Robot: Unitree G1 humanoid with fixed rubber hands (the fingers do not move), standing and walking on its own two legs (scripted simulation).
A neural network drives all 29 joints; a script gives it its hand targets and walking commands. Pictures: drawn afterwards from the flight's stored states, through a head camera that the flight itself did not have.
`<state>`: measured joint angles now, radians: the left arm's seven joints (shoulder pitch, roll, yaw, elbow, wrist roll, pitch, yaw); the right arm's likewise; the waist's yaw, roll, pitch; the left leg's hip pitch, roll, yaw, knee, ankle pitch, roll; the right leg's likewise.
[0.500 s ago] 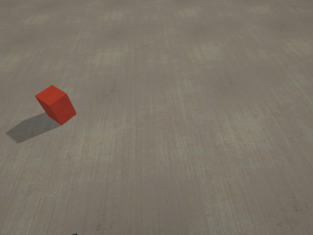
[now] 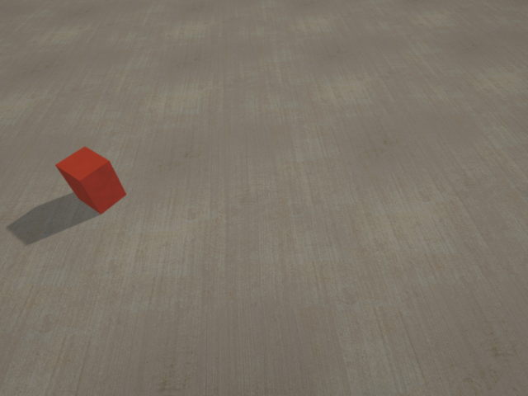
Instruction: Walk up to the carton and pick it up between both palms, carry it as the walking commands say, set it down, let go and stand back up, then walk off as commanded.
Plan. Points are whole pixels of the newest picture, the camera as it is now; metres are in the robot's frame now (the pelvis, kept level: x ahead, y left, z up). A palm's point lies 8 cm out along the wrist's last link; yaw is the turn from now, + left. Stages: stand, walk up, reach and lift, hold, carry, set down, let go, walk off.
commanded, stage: stand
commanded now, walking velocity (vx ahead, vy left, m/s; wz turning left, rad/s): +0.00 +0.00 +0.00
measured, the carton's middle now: (93, 180) +1.13 +0.91 -0.66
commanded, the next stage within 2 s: walk up in 0.16 s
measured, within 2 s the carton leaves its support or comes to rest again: neither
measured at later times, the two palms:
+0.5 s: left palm out of the picture +0.05 +0.28 -0.14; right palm out of the picture +0.06 -0.27 -0.14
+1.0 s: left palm (35, 394) +0.14 +0.41 -0.14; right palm (315, 382) +0.17 -0.06 -0.14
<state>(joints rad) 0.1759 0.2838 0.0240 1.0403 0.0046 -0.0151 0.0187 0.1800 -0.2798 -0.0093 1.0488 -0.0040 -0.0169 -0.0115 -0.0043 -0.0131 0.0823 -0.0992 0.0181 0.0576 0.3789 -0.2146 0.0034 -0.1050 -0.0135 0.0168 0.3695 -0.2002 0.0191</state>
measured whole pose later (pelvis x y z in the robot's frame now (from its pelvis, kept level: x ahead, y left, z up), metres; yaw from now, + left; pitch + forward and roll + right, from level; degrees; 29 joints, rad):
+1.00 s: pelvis +0.12 +0.15 -0.01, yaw +22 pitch -1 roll +0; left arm 0.13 0.22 0.06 0.96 0.03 -0.03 -0.04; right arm 0.38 -0.11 -0.02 1.07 -0.02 -0.06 0.00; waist -0.03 -0.06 0.01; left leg -0.11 -0.04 0.07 0.45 -0.33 0.06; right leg -0.54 -0.13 -0.08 1.01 -0.23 0.07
